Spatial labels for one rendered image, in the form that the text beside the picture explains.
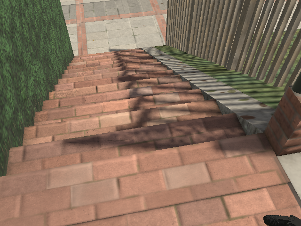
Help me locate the stairs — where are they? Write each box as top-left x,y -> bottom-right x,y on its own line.
6,48 -> 246,176

